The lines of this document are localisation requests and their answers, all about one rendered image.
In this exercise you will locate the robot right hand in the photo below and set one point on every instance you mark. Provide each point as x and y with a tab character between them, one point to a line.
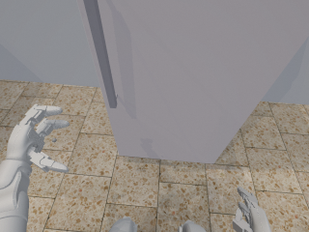
254	215

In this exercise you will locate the robot right thigh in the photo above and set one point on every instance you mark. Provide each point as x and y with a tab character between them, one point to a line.
190	227

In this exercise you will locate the handle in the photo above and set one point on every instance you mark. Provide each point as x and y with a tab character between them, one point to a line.
93	14

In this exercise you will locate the left robot forearm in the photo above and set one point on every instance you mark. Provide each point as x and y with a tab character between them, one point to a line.
14	200

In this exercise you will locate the fridge door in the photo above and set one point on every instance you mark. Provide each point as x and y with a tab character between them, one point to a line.
188	73

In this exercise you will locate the robot left hand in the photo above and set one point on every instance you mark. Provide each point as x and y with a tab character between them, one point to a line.
24	137

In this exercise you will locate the robot thigh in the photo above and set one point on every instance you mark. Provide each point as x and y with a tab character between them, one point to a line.
190	227
124	225

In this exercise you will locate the robot left thigh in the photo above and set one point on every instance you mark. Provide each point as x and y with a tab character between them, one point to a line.
124	225

